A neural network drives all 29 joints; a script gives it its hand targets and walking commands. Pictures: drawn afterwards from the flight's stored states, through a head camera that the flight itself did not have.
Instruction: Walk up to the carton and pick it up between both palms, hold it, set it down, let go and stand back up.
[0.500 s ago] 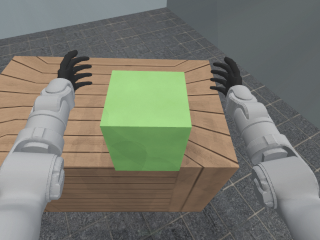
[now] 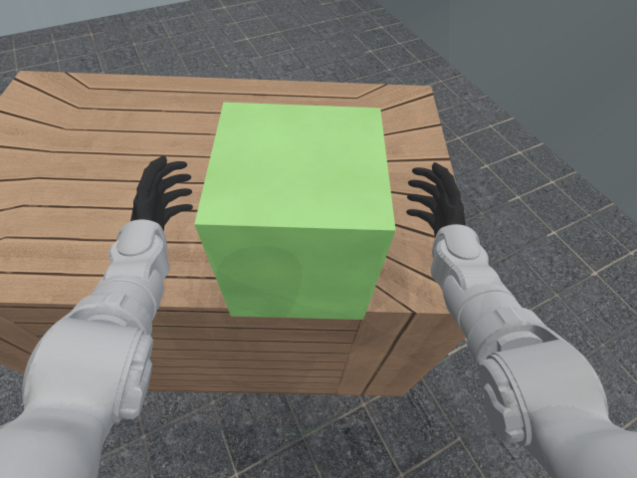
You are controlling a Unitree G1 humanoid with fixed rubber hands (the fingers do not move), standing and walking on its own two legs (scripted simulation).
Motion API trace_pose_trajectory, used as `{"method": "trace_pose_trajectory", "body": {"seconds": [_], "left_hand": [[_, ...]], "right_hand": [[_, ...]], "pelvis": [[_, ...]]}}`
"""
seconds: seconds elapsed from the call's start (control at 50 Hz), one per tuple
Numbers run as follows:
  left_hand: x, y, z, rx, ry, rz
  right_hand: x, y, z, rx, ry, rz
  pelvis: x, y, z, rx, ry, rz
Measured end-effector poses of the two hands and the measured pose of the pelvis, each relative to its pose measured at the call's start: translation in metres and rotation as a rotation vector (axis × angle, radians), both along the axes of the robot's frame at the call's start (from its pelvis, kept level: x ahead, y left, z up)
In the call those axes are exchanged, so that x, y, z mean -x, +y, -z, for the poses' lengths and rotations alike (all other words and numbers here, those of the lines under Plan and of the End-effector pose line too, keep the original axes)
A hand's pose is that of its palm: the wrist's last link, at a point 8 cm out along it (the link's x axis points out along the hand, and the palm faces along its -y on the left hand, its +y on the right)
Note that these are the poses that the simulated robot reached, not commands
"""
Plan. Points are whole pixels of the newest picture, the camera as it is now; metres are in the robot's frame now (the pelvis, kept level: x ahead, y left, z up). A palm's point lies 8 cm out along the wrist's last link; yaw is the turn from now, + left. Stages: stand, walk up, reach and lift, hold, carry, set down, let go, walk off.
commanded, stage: reach and lift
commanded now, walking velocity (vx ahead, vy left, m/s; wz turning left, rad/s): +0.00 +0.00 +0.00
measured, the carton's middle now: (299, 220) +0.46 +0.03 +0.01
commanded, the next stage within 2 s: none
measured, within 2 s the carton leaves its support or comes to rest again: neither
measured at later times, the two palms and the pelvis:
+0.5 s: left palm (184, 223) +0.44 +0.18 +0.03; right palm (429, 229) +0.43 -0.15 +0.03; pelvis -0.02 +0.00 -0.02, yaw -1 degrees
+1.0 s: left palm (187, 231) +0.42 +0.18 +0.03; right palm (414, 245) +0.40 -0.13 +0.03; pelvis +0.00 +0.02 +0.01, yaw -1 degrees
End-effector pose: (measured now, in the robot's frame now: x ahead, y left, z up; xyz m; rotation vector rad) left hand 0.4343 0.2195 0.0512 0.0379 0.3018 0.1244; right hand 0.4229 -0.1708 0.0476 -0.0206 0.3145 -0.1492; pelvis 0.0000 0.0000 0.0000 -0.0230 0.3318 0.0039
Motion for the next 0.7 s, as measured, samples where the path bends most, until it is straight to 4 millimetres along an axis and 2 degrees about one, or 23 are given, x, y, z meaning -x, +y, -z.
{"method": "trace_pose_trajectory", "body": {"seconds": [0.3,0.44,0.62,0.7], "left_hand": [[-0.001,-0.028,0.020,0.002,0.002,0.059],[-0.003,-0.033,0.021,0.010,-0.020,0.043],[-0.008,-0.046,0.018,0.036,-0.029,0.053],[-0.008,-0.046,0.018,0.036,-0.030,0.049]], "right_hand": [[0.003,-0.005,0.010,0.000,-0.029,0.012],[0.000,0.010,0.016,-0.021,-0.029,-0.021],[-0.007,0.039,0.014,-0.033,-0.037,-0.036],[-0.006,0.041,0.014,-0.027,-0.040,-0.008]], "pelvis": [[0.013,0.003,0.016,0.005,0.050,0.016],[0.016,0.003,0.020,-0.001,0.075,0.015],[0.014,0.002,0.019,0.000,0.072,0.007],[0.012,0.003,0.015,0.005,0.052,0.004]]}}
